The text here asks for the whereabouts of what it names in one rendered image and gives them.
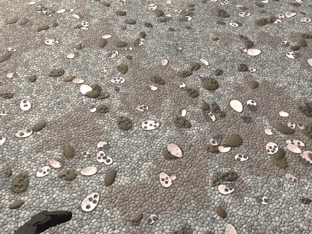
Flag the robot left hand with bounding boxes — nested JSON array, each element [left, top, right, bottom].
[[14, 210, 72, 234]]

